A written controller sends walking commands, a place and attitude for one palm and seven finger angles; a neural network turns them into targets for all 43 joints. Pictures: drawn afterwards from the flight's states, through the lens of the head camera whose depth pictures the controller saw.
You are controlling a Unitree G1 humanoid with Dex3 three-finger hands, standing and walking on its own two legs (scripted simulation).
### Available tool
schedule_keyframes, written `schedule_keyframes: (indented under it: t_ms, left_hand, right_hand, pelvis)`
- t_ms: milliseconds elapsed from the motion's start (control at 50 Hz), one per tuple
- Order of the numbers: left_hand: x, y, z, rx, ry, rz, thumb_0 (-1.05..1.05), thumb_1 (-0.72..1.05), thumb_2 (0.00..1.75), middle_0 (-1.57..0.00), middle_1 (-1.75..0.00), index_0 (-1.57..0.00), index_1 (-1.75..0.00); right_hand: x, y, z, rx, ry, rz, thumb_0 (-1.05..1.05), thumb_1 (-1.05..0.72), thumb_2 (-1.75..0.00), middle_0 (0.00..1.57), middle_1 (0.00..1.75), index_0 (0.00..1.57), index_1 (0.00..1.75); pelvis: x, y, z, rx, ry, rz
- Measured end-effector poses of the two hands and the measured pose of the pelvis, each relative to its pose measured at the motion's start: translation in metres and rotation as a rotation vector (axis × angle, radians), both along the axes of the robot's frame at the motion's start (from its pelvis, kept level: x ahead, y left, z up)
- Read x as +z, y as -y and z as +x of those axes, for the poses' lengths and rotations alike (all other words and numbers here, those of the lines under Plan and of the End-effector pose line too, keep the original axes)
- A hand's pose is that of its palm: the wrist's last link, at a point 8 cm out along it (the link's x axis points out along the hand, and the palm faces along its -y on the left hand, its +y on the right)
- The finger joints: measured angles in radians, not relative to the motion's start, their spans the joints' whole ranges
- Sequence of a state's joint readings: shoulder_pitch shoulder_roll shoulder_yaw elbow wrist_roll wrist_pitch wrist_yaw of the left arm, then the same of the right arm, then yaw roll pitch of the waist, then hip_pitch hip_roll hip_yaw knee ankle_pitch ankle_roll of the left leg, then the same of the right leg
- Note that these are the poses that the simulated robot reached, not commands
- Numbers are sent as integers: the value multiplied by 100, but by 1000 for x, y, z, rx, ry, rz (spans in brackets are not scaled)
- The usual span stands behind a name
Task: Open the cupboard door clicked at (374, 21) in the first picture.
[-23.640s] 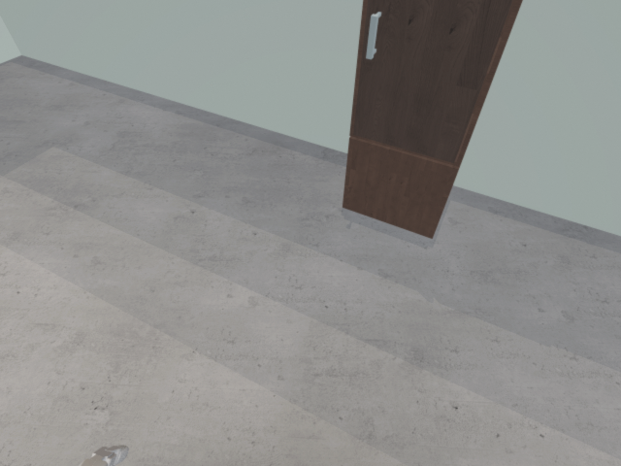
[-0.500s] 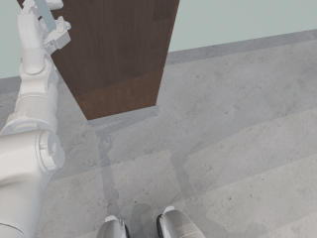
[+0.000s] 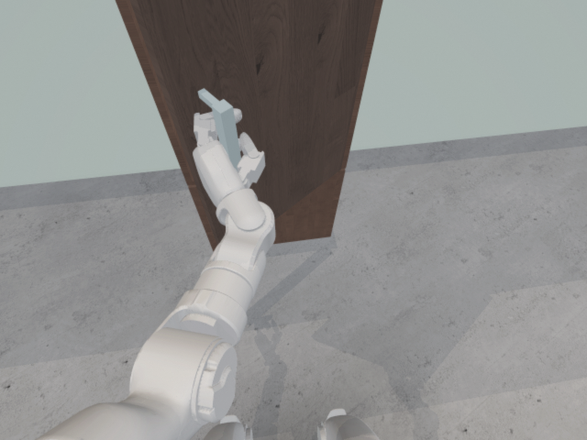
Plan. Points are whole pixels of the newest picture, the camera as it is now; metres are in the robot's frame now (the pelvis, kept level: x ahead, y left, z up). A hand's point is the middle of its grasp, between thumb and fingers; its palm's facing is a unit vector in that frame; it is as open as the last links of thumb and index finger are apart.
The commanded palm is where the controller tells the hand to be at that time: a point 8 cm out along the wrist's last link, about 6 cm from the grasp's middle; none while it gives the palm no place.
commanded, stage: pull the door open along its arc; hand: left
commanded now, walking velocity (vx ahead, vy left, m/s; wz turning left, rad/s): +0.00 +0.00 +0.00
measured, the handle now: (220, 134) +0.52 +0.07 +0.09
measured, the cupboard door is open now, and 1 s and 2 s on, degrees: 34 40 43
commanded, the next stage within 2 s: open thumb and fingers to let go in 0.18 s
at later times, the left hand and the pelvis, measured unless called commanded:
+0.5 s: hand (276, 165) +0.46 -0.01 +0.08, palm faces +0.50 -0.86 -0.08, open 6.7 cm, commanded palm +0.42 +0.03 +0.08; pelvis -0.01 -0.04 +0.00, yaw +4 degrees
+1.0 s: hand (275, 166) +0.46 +0.00 +0.09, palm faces +0.43 -0.90 -0.07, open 14.2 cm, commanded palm +0.41 +0.03 +0.08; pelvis +0.00 -0.01 +0.00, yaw +3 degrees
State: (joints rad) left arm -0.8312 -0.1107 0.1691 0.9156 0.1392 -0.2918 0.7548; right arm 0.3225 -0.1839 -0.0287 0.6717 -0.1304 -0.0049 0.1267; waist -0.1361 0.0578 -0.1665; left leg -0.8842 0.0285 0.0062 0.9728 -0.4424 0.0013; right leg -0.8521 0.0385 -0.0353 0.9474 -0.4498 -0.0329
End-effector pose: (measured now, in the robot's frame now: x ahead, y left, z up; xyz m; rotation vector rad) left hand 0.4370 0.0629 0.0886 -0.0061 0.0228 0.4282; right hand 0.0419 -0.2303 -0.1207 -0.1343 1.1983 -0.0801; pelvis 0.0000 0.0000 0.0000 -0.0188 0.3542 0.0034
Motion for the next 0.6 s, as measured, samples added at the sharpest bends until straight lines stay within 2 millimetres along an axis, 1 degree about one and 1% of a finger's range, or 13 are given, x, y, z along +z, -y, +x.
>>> schedule_keyframes:
  t_ms: [100, 200, 300, 400, 500, 600]
  left_hand:
    - [1, 17, -13, 47, -11, 13, 0, 73, 78, -35, -132, -37, -134]
    - [0, 31, -26, 36, -5, 35, -1, 72, 77, -35, -132, -36, -134]
    - [1, 42, -33, 43, -17, 38, -1, 72, 77, -35, -132, -35, -134]
    - [2, 41, -26, 95, -43, 41, 0, 70, 79, -38, -133, -35, -134]
    - [1, 34, -19, 102, -38, 74, 1, 57, 75, -41, -134, -36, -132]
    - [1, 31, -18, 84, -36, 75, 1, 32, 65, -41, -132, -35, -129]
  right_hand:
    - [-5, 9, -6, 14, -16, 1, 0, -91, -90, 20, 30, 20, 30]
    - [-8, 22, -8, 27, -29, -1, 1, -91, -90, 20, 30, 20, 30]
    - [-7, 34, 1, 37, -15, -18, 1, -91, -90, 20, 30, 20, 30]
    - [-6, 44, 16, 44, 12, -58, 1, -90, -90, 20, 30, 20, 30]
    - [-7, 48, 27, 55, 30, -73, 1, -90, -90, 20, 30, 20, 30]
    - [-7, 45, 32, 57, 26, -67, 1, -90, -90, 20, 30, 20, 30]
  pelvis:
    - [-1, 11, -5, 12, 7, 7]
    - [-1, 22, -7, 23, 14, 14]
    - [2, 32, -6, 39, 28, 22]
    - [2, 38, -7, 49, 25, 28]
    - [0, 41, -5, 51, 11, 34]
    - [1, 41, -3, 54, 11, 33]
